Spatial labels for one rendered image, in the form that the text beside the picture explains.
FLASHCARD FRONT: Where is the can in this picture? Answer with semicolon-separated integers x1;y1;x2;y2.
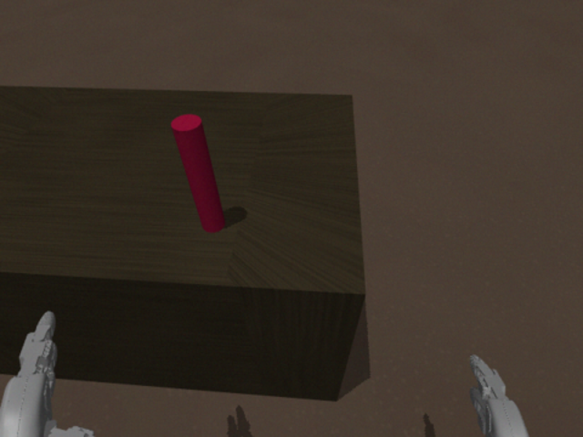
171;115;225;233

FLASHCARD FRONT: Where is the left robot hand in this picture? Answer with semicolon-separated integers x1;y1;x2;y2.
0;311;95;437

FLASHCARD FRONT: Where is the right robot hand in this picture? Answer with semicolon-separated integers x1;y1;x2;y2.
470;355;529;437

